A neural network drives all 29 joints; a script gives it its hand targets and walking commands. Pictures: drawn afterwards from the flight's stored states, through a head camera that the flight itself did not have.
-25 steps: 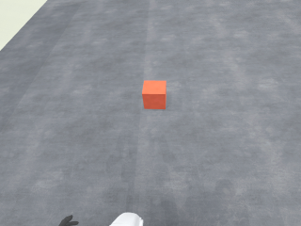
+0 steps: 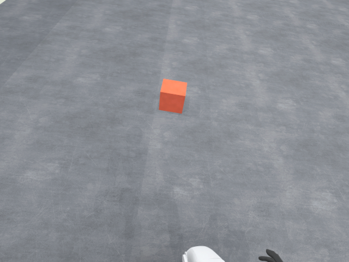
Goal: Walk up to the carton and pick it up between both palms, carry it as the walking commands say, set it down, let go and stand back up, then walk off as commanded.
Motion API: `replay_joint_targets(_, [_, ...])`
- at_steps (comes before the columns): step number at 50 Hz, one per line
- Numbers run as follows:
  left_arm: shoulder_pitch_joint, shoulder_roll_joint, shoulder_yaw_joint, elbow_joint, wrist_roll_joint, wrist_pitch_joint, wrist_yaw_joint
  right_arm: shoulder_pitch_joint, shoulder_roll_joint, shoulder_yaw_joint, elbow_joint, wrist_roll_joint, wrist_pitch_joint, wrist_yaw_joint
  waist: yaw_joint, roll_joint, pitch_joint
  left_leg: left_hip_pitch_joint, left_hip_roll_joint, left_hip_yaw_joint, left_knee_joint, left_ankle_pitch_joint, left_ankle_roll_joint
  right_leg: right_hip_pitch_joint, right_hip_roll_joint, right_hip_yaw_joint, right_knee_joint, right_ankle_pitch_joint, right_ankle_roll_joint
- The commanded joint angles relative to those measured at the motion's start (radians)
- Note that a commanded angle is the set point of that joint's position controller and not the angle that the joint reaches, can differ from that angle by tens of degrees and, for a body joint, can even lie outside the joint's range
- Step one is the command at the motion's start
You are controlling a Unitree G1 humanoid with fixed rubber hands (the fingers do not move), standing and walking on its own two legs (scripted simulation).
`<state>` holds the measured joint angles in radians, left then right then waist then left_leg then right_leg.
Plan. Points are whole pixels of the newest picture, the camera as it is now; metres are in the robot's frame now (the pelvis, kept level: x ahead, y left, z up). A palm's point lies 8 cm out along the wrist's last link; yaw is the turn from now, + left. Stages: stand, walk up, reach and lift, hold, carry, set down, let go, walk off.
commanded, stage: walk off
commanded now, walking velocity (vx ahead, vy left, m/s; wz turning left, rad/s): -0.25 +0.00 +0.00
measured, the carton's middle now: (172, 96) +1.32 -0.04 -0.68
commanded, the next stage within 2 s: stand in 1.10 s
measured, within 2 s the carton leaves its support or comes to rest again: neither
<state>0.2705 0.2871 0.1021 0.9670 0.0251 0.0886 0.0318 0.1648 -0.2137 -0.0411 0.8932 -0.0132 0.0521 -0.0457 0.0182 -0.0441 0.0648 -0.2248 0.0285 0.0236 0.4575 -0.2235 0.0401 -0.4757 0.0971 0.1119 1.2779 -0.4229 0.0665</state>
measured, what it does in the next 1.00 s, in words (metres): walks backwards: right foot, then left foot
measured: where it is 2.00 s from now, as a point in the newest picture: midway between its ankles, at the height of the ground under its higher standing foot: outside the picture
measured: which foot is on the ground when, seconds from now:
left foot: down 0.00-0.26, up 0.28-0.74, down 0.76-1.00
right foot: up 0.00-0.26, down 0.28-0.76, up 0.78-1.00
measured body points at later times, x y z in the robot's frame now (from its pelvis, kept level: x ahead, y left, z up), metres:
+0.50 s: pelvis -0.15 -0.05 +0.00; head -0.13 -0.09 +0.45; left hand -0.04 +0.22 -0.11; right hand -0.13 -0.33 -0.16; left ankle -0.22 +0.11 -0.62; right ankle -0.14 -0.14 -0.75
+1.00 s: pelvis -0.31 +0.00 +0.00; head -0.29 +0.03 +0.45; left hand -0.29 +0.28 -0.16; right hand -0.21 -0.27 -0.11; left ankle -0.29 +0.09 -0.75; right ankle -0.38 -0.16 -0.62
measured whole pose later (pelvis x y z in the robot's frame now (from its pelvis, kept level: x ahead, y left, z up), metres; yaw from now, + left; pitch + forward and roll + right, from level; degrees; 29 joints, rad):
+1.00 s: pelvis -0.31 +0.00 +0.00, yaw +0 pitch -1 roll -3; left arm 0.27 0.29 0.10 0.96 0.02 0.09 0.03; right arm 0.16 -0.22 -0.04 0.88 -0.01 0.05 -0.05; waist 0.02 -0.04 0.07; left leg -0.23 0.03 0.02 0.46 -0.22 0.04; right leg -0.46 0.09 0.11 1.26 -0.43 0.07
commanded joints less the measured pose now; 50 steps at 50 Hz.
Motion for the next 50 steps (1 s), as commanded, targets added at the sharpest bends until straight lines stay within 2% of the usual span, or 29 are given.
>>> replay_joint_targets(1, [-0.031,0.055,0.009,-0.065,-0.008,-0.003,0.008,0.07,-0.161,-0.028,-0.021,0.004,-0.018,-0.012,-0.059,0.216,-0.037,0.178,0.227,-0.205,-0.124,0.304,0.123,-0.093,-0.019,-0.01,-0.108,-0.036,0.034])
replay_joint_targets(4, [-0.017,0.038,0.0,-0.069,-0.019,0.006,0.01,0.074,-0.175,-0.031,-0.011,-0.004,-0.02,-0.01,-0.061,0.245,-0.064,0.188,0.24,-0.245,-0.137,0.269,0.126,-0.003,-0.048,-0.059,-0.302,-0.105,0.03])
replay_joint_targets(7, [-0.003,0.023,-0.009,-0.071,-0.03,0.006,0.011,0.067,-0.19,-0.04,0.001,-0.015,-0.012,0.002,-0.058,0.263,-0.085,0.141,0.246,-0.26,-0.147,0.294,0.135,0.122,-0.074,-0.103,-0.482,-0.132,0.006])
replay_joint_targets(10, [0.055,0.024,-0.011,-0.053,-0.037,-0.003,0.008,0.064,-0.203,-0.051,0.018,-0.018,0.0,0.008,-0.038,0.258,-0.115,0.102,0.252,-0.277,-0.158,0.333,0.124,0.228,-0.08,-0.12,-0.651,-0.059,-0.033])
replay_joint_targets(12, [0.126,0.019,-0.011,-0.026,-0.032,-0.014,0.005,0.047,-0.212,-0.058,0.021,-0.008,0.009,0.009,-0.003,0.21,-0.121,0.018,0.225,-0.242,-0.139,0.246,0.073,0.354,-0.081,-0.154,-0.885,0.118,-0.06])
replay_joint_targets(13, [0.119,0.041,-0.01,-0.031,-0.018,-0.025,0.005,0.078,-0.193,-0.055,0.026,-0.004,0.011,0.013,-0.014,0.139,-0.101,-0.072,0.179,-0.203,-0.099,0.113,0.014,0.415,-0.123,-0.1,-1.002,0.193,-0.067])
replay_joint_targets(14, [0.089,0.108,-0.001,-0.061,-0.003,-0.034,0.005,0.113,-0.141,-0.05,0.019,-0.003,0.008,0.02,-0.023,-0.091,-0.108,-0.234,0.08,-0.08,0.104,-0.133,-0.039,0.493,-0.339,0.129,-1.085,0.073,-0.088])
replay_joint_targets(15, [-0.009,0.213,0.016,-0.112,0.002,-0.033,0.003,-0.003,-0.104,-0.042,-0.032,-0.013,0.011,0.003,0.033,-0.305,-0.015,-0.308,-0.071,0.012,0.379,-0.404,-0.076,0.189,-0.567,0.272,-1.094,0.278,-0.235])
replay_joint_targets(16, [-0.022,0.155,0.0,-0.111,0.019,-0.033,0.005,-0.061,-0.132,-0.05,-0.031,-0.019,0.023,0.003,0.044,-0.146,0.018,-0.235,-0.078,-0.156,0.612,-0.395,-0.058,0.065,-0.517,0.197,-1.075,0.329,-0.265])
replay_joint_targets(17, [-0.123,0.121,-0.017,-0.127,0.017,-0.034,0.012,-0.008,-0.122,-0.054,-0.011,-0.002,0.03,0.014,-0.031,-0.086,0.039,-0.221,-0.116,-0.203,0.732,-0.311,-0.043,0.028,-0.421,0.09,-1.05,0.363,-0.221])
replay_joint_targets(18, [-0.197,0.102,-0.026,-0.15,0.015,-0.031,0.013,0.078,-0.123,-0.058,0.018,0.003,0.029,0.022,-0.082,-0.087,0.033,-0.22,-0.121,-0.19,0.797,-0.252,-0.045,0.045,-0.353,0.016,-1.022,0.39,-0.178])
replay_joint_targets(20, [-0.191,0.087,-0.027,-0.161,-0.001,-0.037,0.015,0.152,-0.15,-0.072,0.054,-0.018,0.026,0.024,-0.071,-0.103,-0.013,-0.258,-0.132,-0.153,0.898,-0.201,-0.081,0.171,-0.319,-0.013,-0.976,0.478,-0.181])
replay_joint_targets(22, [-0.13,0.077,-0.032,-0.15,-0.011,-0.042,0.017,0.115,-0.151,-0.074,0.035,-0.018,0.025,0.018,-0.025,-0.101,-0.025,-0.318,-0.126,-0.139,0.909,-0.205,-0.115,0.277,-0.34,0.01,-0.957,0.517,-0.216])
replay_joint_targets(24, [-0.068,0.086,-0.033,-0.126,-0.014,-0.05,0.024,0.078,-0.135,-0.068,0.016,-0.01,0.029,0.013,0.011,-0.104,-0.024,-0.351,-0.111,-0.134,0.804,-0.221,-0.138,0.376,-0.35,0.043,-0.944,0.535,-0.235])
replay_joint_targets(27, [-0.031,0.098,-0.035,-0.106,-0.011,-0.055,0.027,0.083,-0.119,-0.06,0.012,0.003,0.039,0.009,0.026,-0.138,-0.056,-0.296,-0.09,-0.097,0.602,-0.272,-0.149,0.449,-0.356,0.092,-0.946,0.502,-0.234])
replay_joint_targets(31, [-0.045,0.12,-0.028,-0.092,0.003,-0.052,0.013,0.096,-0.1,-0.05,0.01,0.018,0.043,0.005,0.022,-0.162,-0.083,-0.148,-0.054,-0.038,0.361,-0.337,-0.12,0.406,-0.371,0.13,-0.969,0.492,-0.25])
replay_joint_targets(33, [-0.045,0.127,-0.021,-0.079,0.005,-0.046,0.007,0.128,-0.098,-0.048,0.022,0.023,0.039,0.006,0.011,-0.17,-0.1,-0.075,-0.049,-0.022,0.253,-0.301,-0.095,0.377,-0.373,0.14,-0.982,0.519,-0.246])
replay_joint_targets(35, [-0.052,0.138,-0.013,-0.069,0.002,-0.039,0.005,0.176,-0.098,-0.048,0.042,0.025,0.032,0.011,-0.012,-0.152,-0.118,0.006,-0.046,-0.007,0.125,-0.224,-0.067,0.336,-0.371,0.139,-0.99,0.503,-0.226])
replay_joint_targets(37, [-0.051,0.139,-0.005,-0.063,-0.007,-0.028,0.003,0.228,-0.094,-0.046,0.064,0.019,0.019,0.013,-0.036,-0.098,-0.114,0.138,-0.035,0.01,-0.117,-0.047,-0.043,0.232,-0.329,0.092,-0.972,0.378,-0.162])
replay_joint_targets(38, [-0.015,0.114,-0.005,-0.058,-0.011,-0.028,-0.004,0.217,-0.133,-0.052,0.054,0.002,0.007,0.011,-0.024,0.027,-0.096,0.2,0.054,-0.101,-0.22,-0.045,-0.034,0.124,-0.261,0.025,-0.875,0.217,-0.1])
replay_joint_targets(39, [-0.026,0.03,-0.021,-0.098,-0.014,-0.032,-0.006,0.178,-0.258,-0.072,0.011,-0.008,0.002,0.01,-0.031,0.337,-0.106,0.205,0.364,-0.414,-0.272,-0.064,0.048,-0.075,-0.12,-0.132,-0.605,-0.064,-0.039])
replay_joint_targets(40, [-0.172,0.058,-0.013,-0.125,0.003,-0.018,0.01,0.126,-0.269,-0.069,-0.005,-0.02,0.005,0.013,-0.096,0.304,0.005,-0.146,0.449,-0.381,-0.276,0.088,0.156,-0.024,-0.049,-0.05,-0.319,-0.217,-0.04])
replay_joint_targets(41, [-0.155,0.058,-0.007,-0.113,-0.004,-0.008,0.004,0.043,-0.215,-0.052,-0.025,-0.029,0.004,0.009,-0.044,0.197,0.037,-0.231,0.349,-0.282,-0.26,0.089,0.137,0.036,-0.026,0.056,-0.156,-0.157,-0.058])
replay_joint_targets(42, [-0.083,0.05,-0.003,-0.085,-0.012,-0.005,-0.006,-0.07,-0.192,-0.04,-0.048,-0.027,0.003,0.005,0.029,0.176,0.059,-0.262,0.259,-0.183,-0.235,0.09,0.078,0.039,-0.004,0.065,-0.062,-0.068,-0.069])
replay_joint_targets(43, [-0.003,0.056,0.002,-0.055,-0.014,-0.006,-0.009,-0.12,-0.181,-0.035,-0.069,-0.023,0.003,0.004,0.06,0.188,0.035,-0.214,0.208,-0.141,-0.209,0.104,0.046,0.031,0.003,0.049,0.003,-0.017,-0.065])
replay_joint_targets(44, [0.035,0.068,0.008,-0.033,-0.002,-0.008,-0.01,-0.114,-0.167,-0.033,-0.076,-0.013,0.0,0.001,0.051,0.197,0.018,-0.155,0.194,-0.127,-0.183,0.168,0.054,0.005,0.01,0.025,0.061,0.001,-0.049])
replay_joint_targets(46, [0.02,0.079,0.013,-0.036,0.007,-0.013,-0.005,-0.045,-0.15,-0.027,-0.067,0.0,-0.004,0.002,0.003,0.188,-0.011,-0.039,0.203,-0.132,-0.155,0.246,0.092,-0.05,0.009,0.002,0.112,0.005,-0.009])
replay_joint_targets(48, [-0.025,0.07,0.011,-0.059,0.0,-0.011,0.001,0.024,-0.159,-0.027,-0.045,0.004,-0.012,-0.004,-0.037,0.195,-0.014,0.079,0.219,-0.165,-0.137,0.29,0.12,-0.1,-0.005,0.002,0.039,-0.004,0.018])
replay_joint_targets(50, [-0.037,0.061,0.007,-0.068,-0.008,-0.004,0.005,0.063,-0.166,-0.027,-0.028,0.005,-0.017,-0.01,-0.058,0.213,-0.031,0.166,0.226,-0.202,-0.128,0.289,0.122,-0.096,-0.017,-0.009,-0.093,-0.028,0.033])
